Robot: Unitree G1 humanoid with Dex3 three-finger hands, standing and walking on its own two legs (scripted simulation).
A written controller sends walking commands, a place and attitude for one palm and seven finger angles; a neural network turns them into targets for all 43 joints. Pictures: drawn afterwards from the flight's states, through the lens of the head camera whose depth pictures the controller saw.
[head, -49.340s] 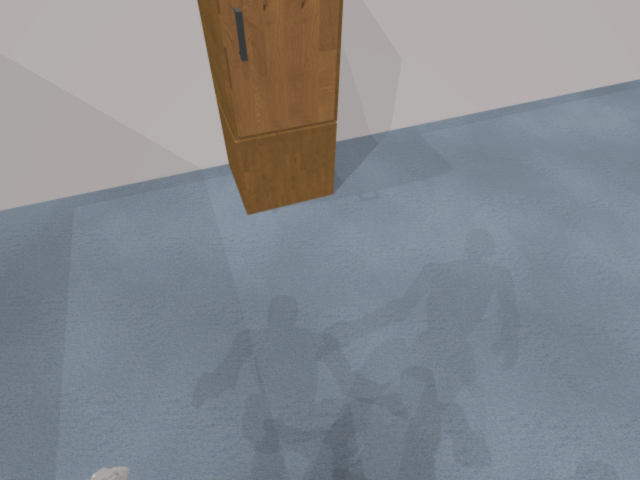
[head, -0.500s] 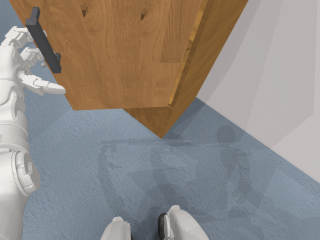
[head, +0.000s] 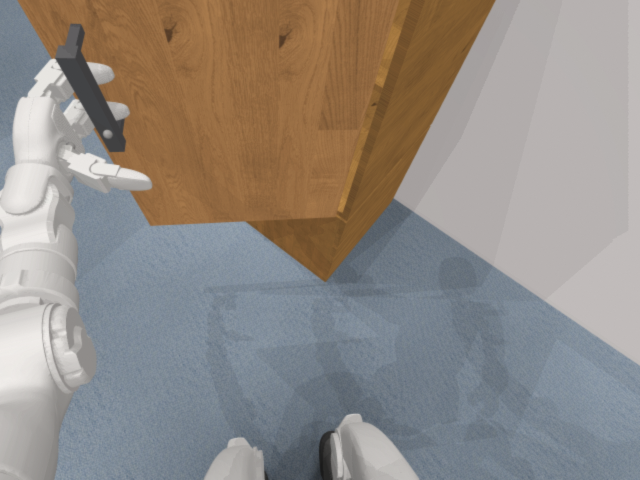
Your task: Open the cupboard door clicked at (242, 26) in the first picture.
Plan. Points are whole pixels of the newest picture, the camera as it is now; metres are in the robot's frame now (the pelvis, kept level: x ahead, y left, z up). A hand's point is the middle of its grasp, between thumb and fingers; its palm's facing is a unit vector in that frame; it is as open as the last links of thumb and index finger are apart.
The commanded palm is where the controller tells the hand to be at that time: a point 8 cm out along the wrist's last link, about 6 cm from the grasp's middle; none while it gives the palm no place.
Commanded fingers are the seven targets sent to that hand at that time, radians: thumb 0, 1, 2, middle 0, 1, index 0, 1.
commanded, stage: slide the fingers in behind the handle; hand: left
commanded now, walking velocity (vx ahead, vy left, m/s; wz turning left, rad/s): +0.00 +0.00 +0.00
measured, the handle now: (98, 94) +0.56 +0.22 +0.09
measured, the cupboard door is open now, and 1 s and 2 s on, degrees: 44 44 84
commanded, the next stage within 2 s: close the thumb around the handle in 0.10 s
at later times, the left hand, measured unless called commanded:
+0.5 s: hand (101, 137) +0.51 +0.21 +0.08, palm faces +0.01 -1.00 +0.00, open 11.4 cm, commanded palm +0.49 +0.25 +0.08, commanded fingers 0.00 0.40 0.68 -0.36 -1.30 -0.36 -1.30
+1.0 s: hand (117, 136) +0.51 +0.20 +0.07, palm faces +0.00 -1.00 -0.01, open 5.5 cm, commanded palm +0.49 +0.24 +0.08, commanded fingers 0.00 0.90 0.90 -0.40 -1.35 -0.40 -1.35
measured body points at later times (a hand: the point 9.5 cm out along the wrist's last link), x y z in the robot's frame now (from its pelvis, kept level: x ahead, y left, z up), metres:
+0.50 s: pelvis +0.00 +0.00 +0.00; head +0.13 +0.03 +0.43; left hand +0.50 +0.27 +0.08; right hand -0.01 -0.27 -0.10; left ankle -0.03 +0.08 -0.68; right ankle +0.03 -0.12 -0.68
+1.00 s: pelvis +0.00 +0.00 +0.00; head +0.13 +0.02 +0.43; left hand +0.50 +0.25 +0.07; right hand -0.01 -0.26 -0.11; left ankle -0.03 +0.08 -0.68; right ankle +0.03 -0.12 -0.68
